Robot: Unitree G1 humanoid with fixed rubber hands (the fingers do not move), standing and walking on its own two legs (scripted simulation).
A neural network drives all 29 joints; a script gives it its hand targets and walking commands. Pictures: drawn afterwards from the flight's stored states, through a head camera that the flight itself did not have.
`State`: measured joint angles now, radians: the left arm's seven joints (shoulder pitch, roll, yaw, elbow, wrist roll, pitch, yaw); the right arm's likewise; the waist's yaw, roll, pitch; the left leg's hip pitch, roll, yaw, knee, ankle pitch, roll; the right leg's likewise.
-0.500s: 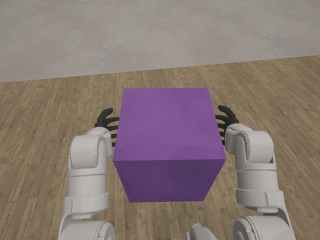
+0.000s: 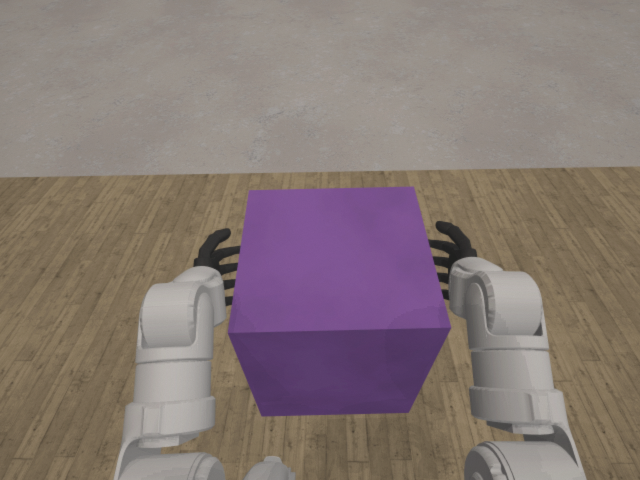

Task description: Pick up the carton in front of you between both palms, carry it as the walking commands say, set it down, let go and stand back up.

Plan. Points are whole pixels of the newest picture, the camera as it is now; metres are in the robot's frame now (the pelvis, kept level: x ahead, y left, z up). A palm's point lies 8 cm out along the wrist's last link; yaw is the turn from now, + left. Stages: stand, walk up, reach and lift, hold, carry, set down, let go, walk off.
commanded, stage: carry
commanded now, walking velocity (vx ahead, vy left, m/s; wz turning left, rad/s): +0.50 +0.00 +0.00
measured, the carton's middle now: (333, 308) +0.35 +0.02 +0.00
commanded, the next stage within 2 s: none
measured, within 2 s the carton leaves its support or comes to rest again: neither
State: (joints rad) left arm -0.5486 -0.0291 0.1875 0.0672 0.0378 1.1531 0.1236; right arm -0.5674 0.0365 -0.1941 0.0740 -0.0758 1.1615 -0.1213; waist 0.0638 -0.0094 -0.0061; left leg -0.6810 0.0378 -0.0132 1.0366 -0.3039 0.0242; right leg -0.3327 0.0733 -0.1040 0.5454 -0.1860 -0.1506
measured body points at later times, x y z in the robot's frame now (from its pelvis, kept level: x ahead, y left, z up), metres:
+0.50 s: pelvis +0.31 +0.04 -0.04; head +0.34 +0.05 +0.41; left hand +0.68 +0.16 +0.04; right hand +0.65 -0.14 +0.04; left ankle +0.30 +0.07 -0.77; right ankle +0.34 -0.11 -0.70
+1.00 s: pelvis +0.61 -0.01 -0.08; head +0.65 -0.02 +0.37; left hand +0.96 +0.16 -0.01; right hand +0.98 -0.14 -0.01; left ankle +0.61 +0.14 -0.74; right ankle +0.62 -0.04 -0.81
